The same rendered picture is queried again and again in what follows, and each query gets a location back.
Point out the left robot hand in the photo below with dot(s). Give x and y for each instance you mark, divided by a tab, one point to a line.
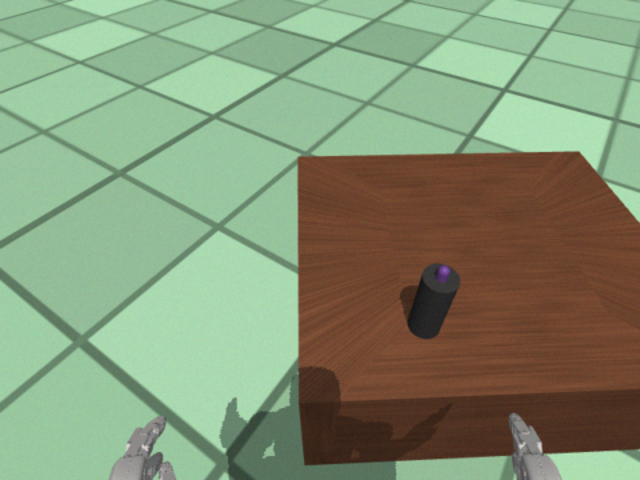
136	464

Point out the bottle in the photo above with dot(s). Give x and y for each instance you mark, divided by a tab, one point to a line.
436	291

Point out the right robot hand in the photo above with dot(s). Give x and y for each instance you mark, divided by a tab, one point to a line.
529	462

